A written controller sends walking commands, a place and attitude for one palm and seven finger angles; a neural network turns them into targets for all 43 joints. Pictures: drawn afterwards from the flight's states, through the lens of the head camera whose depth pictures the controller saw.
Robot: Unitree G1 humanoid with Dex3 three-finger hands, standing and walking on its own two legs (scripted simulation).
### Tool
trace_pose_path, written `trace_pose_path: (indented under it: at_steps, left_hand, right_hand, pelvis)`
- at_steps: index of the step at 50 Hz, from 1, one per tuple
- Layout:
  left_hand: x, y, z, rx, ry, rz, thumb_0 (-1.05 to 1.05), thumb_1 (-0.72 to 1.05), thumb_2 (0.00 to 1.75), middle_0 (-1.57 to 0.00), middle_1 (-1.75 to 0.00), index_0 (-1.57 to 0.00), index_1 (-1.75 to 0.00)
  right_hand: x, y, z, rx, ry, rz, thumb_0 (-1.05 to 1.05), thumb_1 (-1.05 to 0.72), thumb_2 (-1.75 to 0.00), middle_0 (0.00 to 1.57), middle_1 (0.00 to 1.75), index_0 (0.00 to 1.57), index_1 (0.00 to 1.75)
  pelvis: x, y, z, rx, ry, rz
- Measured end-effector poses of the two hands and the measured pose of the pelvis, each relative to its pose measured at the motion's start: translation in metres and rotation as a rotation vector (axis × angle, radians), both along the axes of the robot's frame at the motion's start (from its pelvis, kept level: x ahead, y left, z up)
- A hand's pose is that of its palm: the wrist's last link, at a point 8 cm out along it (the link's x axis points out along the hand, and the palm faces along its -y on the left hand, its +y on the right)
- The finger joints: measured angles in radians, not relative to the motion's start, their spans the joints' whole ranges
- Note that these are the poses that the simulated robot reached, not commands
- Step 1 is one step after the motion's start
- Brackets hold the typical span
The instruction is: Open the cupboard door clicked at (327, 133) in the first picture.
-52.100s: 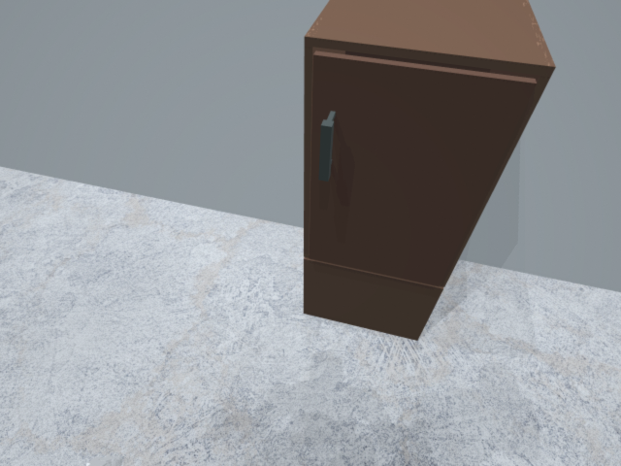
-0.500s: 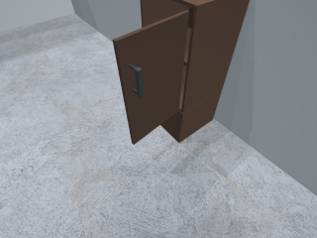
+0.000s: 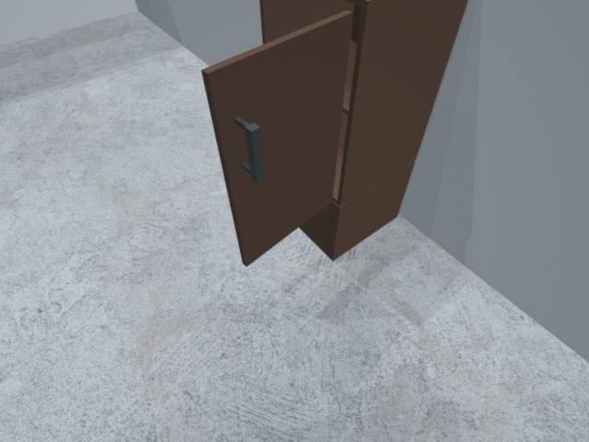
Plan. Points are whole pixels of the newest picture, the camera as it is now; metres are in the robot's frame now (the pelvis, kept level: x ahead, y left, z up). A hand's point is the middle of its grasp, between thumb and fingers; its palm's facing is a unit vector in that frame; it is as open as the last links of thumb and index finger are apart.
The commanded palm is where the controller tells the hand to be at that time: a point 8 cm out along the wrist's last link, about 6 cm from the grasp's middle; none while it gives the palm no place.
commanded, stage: look to check the result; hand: left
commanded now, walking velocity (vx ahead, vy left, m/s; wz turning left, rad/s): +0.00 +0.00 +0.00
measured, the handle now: (249, 150) +0.64 +0.13 +0.01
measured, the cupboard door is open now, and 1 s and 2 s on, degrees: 96 96 96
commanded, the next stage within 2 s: stand and wait in 0.22 s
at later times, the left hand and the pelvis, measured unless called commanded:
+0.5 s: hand out of the picture +0.08 +0.22 -0.16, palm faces -0.01 -0.95 -0.30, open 7.4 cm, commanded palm none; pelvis +0.02 +0.00 +0.00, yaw +0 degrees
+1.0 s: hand out of the picture +0.09 +0.23 -0.16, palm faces -0.02 -0.95 -0.31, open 7.4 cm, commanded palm none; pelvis +0.02 +0.00 +0.00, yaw -1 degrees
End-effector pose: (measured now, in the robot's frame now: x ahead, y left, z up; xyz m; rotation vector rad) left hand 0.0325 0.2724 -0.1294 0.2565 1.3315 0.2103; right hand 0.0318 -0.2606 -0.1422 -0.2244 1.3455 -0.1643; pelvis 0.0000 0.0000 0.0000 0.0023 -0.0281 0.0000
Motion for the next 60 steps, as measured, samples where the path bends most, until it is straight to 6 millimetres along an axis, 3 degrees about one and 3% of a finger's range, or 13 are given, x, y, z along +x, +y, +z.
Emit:
trace_pose_path:
  at_steps: [13,26,60]
  left_hand:
    - [0.025,-0.004,0.003,0.001,-0.041,-0.020,0.00,0.90,0.90,-0.20,-0.30,-0.20,-0.30]
    - [0.046,-0.006,0.003,-0.003,-0.069,-0.037,0.00,0.90,0.90,-0.20,-0.30,-0.20,-0.30]
    - [0.048,0.002,0.003,0.001,-0.055,-0.046,0.00,0.90,0.90,-0.20,-0.30,-0.20,-0.30]
  right_hand:
    - [0.021,-0.005,0.002,-0.004,-0.033,0.007,0.01,-0.90,-0.89,0.20,0.30,0.20,0.30]
    - [0.026,-0.009,0.004,-0.014,-0.034,-0.003,0.01,-0.90,-0.89,0.20,0.30,0.20,0.30]
    - [0.028,-0.007,0.007,-0.024,-0.039,-0.017,0.01,-0.90,-0.89,0.20,0.30,0.20,0.30]
  pelvis:
    - [0.009,-0.003,0.001,0.000,0.004,-0.003]
    - [0.018,-0.004,0.001,0.000,0.008,-0.008]
    - [0.024,0.001,0.001,-0.002,0.006,-0.020]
